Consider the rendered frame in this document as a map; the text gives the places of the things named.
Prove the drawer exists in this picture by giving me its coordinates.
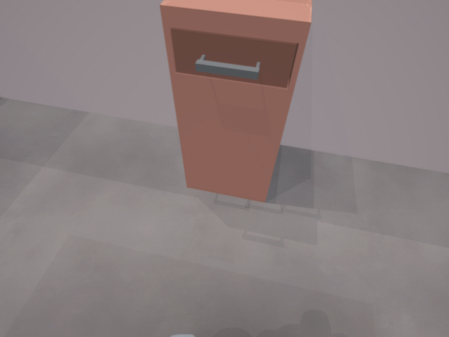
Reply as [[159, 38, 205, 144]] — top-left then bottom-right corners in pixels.
[[170, 27, 297, 88]]

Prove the cabinet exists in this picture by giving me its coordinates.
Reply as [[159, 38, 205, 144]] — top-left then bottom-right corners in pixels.
[[160, 0, 312, 203]]

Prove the handle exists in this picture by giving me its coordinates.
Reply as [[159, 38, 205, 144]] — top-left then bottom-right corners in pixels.
[[195, 55, 260, 80]]

